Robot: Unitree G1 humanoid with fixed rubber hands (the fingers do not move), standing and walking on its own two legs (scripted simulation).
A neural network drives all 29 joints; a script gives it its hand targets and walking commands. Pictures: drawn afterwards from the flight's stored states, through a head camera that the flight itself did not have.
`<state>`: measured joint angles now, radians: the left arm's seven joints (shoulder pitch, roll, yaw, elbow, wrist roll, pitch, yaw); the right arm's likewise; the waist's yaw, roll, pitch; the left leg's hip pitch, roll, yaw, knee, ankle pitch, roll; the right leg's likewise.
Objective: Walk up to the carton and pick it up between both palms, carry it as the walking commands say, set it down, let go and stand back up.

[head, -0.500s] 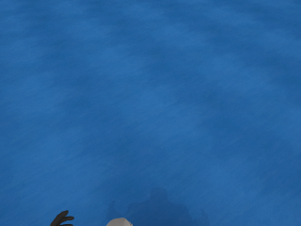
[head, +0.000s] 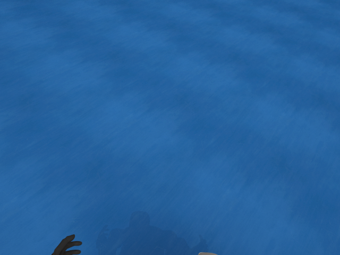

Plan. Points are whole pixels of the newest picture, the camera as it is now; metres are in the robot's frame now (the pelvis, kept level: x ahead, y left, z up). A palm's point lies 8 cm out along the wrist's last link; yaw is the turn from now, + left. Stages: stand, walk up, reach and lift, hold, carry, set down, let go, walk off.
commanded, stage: walk up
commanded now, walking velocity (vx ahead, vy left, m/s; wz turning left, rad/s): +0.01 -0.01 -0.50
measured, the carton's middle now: out of the picture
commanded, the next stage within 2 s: none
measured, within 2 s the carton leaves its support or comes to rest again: neither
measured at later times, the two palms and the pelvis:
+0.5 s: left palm out of the picture +0.15 +0.21 -0.12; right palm out of the picture +0.05 -0.33 -0.11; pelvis -0.01 -0.04 -0.01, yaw -15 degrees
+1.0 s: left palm (128, 231) +0.20 +0.11 -0.11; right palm out of the picture -0.10 -0.36 -0.14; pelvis -0.04 -0.08 -0.01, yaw -31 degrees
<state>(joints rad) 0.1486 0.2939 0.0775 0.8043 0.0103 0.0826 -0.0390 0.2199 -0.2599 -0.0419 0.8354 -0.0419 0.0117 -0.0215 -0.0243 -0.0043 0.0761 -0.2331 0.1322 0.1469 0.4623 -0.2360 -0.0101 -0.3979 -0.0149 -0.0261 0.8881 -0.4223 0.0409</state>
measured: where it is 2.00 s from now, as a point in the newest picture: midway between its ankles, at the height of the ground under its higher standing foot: outside the picture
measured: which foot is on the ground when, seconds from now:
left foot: down 0.00-0.12, up 0.14-0.50, down 0.52-0.86, up 0.88-1.00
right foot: up 0.00-0.12, down 0.14-0.52, up 0.54-0.84, down 0.86-1.00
